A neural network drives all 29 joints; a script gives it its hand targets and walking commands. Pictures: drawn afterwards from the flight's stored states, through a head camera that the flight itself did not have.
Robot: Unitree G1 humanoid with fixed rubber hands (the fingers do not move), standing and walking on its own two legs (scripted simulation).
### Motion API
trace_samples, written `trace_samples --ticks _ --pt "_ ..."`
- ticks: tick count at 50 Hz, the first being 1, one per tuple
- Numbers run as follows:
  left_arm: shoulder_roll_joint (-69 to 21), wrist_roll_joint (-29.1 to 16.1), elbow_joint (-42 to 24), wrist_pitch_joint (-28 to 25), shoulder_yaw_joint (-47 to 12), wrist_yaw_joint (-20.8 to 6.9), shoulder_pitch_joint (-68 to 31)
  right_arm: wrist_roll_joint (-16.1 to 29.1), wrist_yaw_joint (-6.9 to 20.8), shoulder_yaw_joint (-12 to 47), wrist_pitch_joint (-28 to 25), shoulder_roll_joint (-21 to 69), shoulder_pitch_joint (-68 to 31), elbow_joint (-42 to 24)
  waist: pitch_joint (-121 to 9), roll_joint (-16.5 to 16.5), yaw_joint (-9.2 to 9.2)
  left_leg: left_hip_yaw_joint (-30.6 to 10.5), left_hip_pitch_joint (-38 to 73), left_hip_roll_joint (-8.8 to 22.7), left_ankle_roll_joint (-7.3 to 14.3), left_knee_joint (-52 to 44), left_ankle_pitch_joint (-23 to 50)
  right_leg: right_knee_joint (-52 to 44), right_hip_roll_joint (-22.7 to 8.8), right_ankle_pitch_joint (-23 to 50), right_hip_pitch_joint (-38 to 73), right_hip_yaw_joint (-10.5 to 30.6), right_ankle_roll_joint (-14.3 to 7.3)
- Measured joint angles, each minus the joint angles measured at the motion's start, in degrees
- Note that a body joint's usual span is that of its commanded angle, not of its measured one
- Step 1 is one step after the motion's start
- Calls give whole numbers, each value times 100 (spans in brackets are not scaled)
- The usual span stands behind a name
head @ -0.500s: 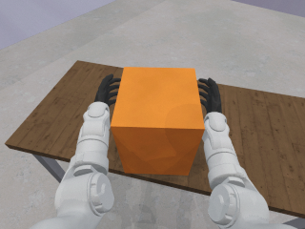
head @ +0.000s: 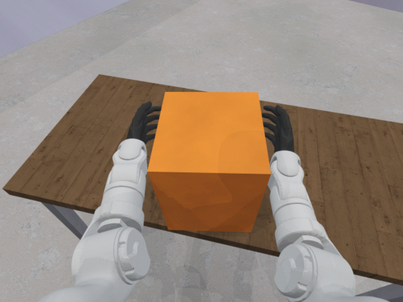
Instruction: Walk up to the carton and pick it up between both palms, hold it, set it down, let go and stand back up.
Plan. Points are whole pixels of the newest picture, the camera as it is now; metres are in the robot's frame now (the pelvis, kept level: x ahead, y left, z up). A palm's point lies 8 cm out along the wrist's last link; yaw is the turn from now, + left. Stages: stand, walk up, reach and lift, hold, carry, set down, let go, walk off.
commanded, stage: set down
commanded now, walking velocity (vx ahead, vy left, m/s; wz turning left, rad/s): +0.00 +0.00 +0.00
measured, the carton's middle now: (210, 165) +0.41 -0.02 +0.02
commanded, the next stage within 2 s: none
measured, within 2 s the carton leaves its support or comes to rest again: rests again in 0.26 s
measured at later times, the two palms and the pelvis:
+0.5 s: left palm (139, 144) +0.42 +0.13 +0.08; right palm (282, 152) +0.38 -0.16 +0.09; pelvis +0.00 +0.00 +0.00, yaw +0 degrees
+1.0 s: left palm (141, 143) +0.42 +0.12 +0.08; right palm (283, 155) +0.38 -0.17 +0.08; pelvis +0.00 +0.00 +0.00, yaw -1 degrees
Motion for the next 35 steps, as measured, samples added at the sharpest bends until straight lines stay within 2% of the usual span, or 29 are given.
trace_samples --ticks 21,35 --pt "-48 163 244 -293 154 34 -31 -334 123 -404 -253 77 11 100 2 13 26 36 -153 12 9 32 32 5 -5 48 -145 -26 -8" --pt "-111 317 155 -413 407 -143 -37 -466 129 -445 -255 192 87 -145 131 21 15 50 -56 0 17 -33 51 25 -23 20 -84 -41 -1"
